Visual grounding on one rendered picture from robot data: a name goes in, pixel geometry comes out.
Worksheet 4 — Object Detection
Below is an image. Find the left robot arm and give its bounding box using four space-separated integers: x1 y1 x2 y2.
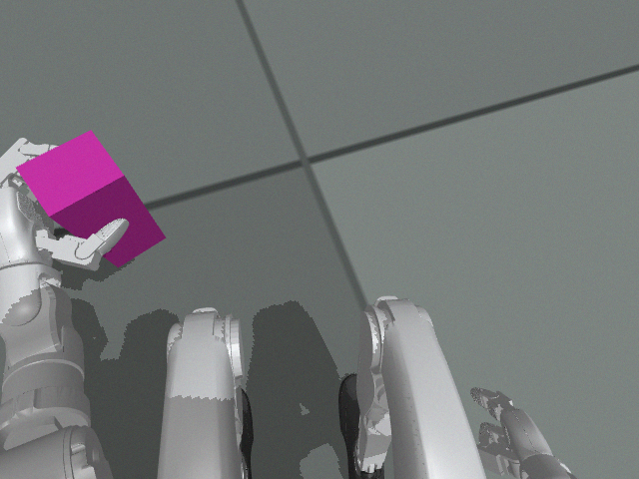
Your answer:
0 262 113 479

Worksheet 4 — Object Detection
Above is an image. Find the right robot foot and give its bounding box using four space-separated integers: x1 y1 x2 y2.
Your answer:
338 374 384 479

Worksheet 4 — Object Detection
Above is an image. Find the carton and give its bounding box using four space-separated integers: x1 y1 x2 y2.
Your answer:
16 130 166 267

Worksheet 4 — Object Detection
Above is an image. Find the right robot hand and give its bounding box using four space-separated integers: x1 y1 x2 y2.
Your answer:
470 387 553 479

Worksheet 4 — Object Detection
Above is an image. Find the right robot arm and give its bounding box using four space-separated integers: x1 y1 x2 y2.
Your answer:
519 454 579 479

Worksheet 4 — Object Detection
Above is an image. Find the left robot hand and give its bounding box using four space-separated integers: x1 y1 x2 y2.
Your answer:
0 138 129 271

